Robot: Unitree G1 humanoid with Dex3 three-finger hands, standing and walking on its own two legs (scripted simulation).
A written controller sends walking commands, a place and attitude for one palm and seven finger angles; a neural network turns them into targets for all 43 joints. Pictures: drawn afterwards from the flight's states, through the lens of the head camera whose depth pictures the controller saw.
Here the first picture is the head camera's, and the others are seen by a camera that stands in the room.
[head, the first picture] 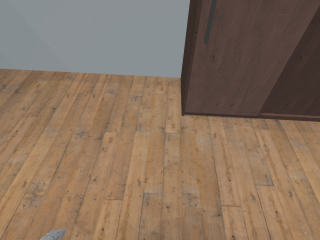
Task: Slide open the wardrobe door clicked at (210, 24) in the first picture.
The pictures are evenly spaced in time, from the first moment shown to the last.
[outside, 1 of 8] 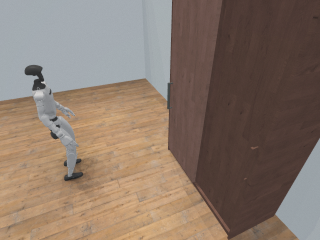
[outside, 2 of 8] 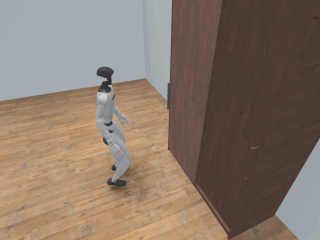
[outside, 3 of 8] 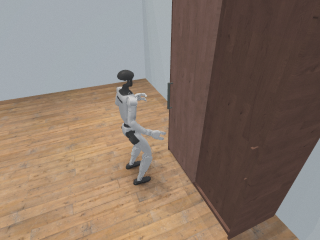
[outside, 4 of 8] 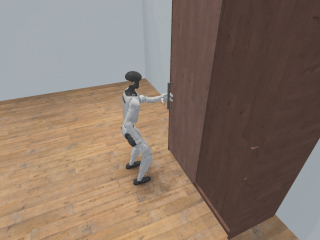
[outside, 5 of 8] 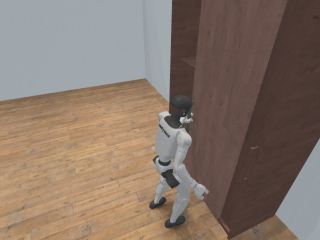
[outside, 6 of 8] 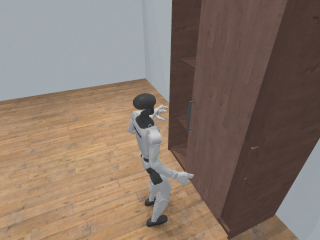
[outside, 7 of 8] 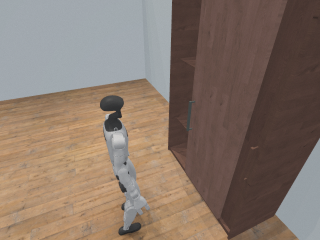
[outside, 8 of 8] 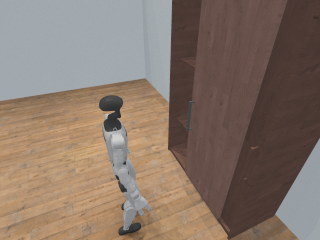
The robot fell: no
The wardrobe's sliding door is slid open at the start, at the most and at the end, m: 0.00 0.45 0.45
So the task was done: yes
